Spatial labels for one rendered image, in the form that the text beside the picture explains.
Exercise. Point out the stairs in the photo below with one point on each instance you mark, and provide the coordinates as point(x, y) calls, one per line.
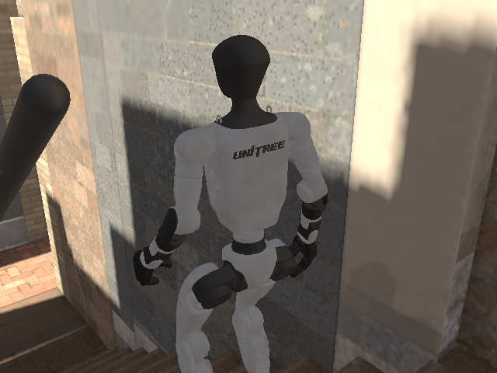
point(222, 365)

